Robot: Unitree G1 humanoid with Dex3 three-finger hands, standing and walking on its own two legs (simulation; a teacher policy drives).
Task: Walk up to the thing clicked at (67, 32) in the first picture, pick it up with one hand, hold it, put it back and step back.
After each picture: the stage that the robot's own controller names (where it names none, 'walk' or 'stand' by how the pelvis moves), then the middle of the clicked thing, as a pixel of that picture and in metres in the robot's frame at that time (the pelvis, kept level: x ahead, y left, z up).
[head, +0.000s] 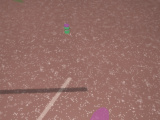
stand; (66, 28) +1.69 +0.21 -0.72
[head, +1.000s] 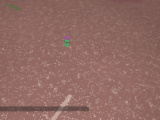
walk; (67, 41) +1.56 +0.15 -0.70
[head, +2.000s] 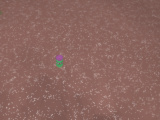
walk; (59, 61) +1.02 +0.18 -0.70
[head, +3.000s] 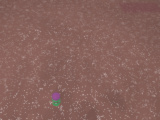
walk; (56, 99) +0.63 +0.17 -0.71
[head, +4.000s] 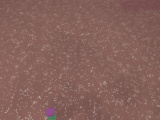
stand; (51, 114) +0.47 +0.21 -0.70
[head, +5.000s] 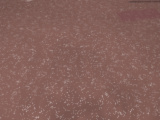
stand; out of the picture +0.43 +0.22 -0.72
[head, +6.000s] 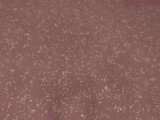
stand; out of the picture +0.34 +0.18 -0.72
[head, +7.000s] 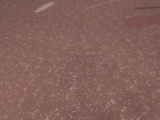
stand; out of the picture +0.42 +0.24 -0.71
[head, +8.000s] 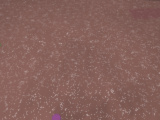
stand; out of the picture +0.46 +0.20 -0.70
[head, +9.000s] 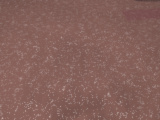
walk; out of the picture +0.42 +0.20 -0.72
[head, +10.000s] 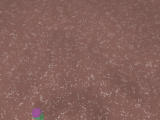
walk; (38, 115) +0.43 +0.31 -0.67
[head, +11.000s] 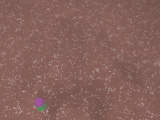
walk; (40, 104) +0.44 +0.28 -0.66
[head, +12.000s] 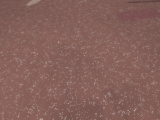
stand; out of the picture +0.44 +0.19 -0.72
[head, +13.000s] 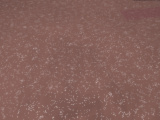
stand; out of the picture +0.42 +0.19 -0.72
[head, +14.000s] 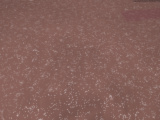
stand; out of the picture +0.40 +0.19 -0.73
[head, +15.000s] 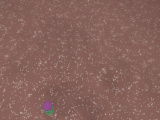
go down; (48, 108) +0.43 +0.20 -0.64
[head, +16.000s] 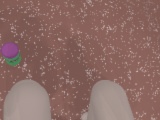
go down; (11, 54) +0.46 +0.27 -0.29
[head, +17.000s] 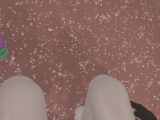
close in; out of the picture +0.45 +0.29 -0.27
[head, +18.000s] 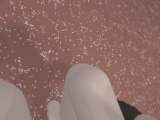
close; out of the picture +0.43 +0.32 -0.22
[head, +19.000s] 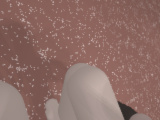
close; out of the picture +0.42 +0.32 -0.22
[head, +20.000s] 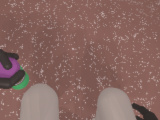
lift; (13, 74) +0.34 +0.25 -0.09
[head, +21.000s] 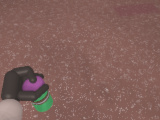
hold; (38, 94) +0.32 +0.16 +0.01
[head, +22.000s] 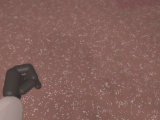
hold; out of the picture +0.15 +0.09 -0.65
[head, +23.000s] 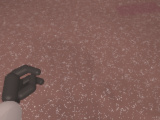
hold; out of the picture +0.15 +0.01 -0.70
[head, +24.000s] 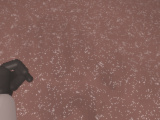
crouch; out of the picture +0.22 +0.01 -0.64
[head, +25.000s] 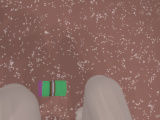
lower; (52, 88) +0.33 +0.05 -0.30
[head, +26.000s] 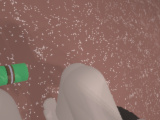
lower; (8, 74) +0.37 +0.08 -0.25
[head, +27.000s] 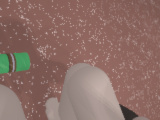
lower; (10, 62) +0.40 +0.09 -0.25
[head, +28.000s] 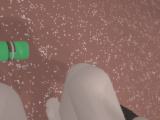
lower; (9, 50) +0.44 +0.10 -0.25
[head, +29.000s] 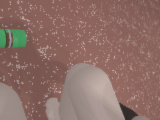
lower; (7, 38) +0.49 +0.10 -0.25
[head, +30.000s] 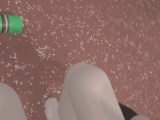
open; (3, 23) +0.54 +0.11 -0.25
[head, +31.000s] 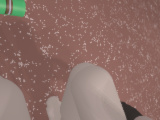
stand; (7, 5) +0.61 +0.12 -0.25
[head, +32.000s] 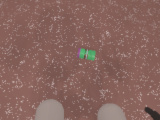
walk; (86, 54) +0.65 -0.03 -0.50
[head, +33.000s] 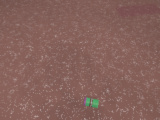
stand; (91, 102) +0.64 -0.09 -0.69
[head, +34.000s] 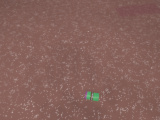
stand; (92, 96) +0.70 -0.09 -0.69
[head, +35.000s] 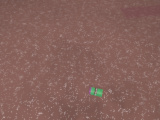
stand; (95, 91) +0.75 -0.11 -0.72
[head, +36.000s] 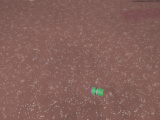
stand; (96, 91) +0.78 -0.12 -0.75
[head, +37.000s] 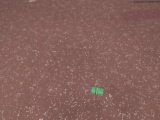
stand; (96, 91) +0.79 -0.12 -0.75
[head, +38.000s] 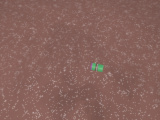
walk; (96, 67) +0.86 -0.14 -0.72
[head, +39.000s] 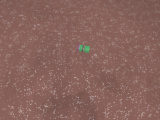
walk; (83, 48) +1.07 -0.04 -0.73
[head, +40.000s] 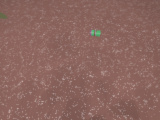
walk; (95, 33) +1.38 -0.02 -0.73
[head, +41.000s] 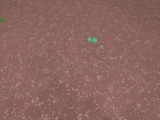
stand; (92, 39) +1.45 -0.11 -0.74
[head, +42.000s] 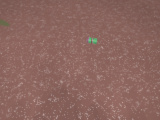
stand; (92, 40) +1.50 -0.11 -0.75
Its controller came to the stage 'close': yes
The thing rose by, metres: 0.68
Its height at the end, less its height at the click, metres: -0.02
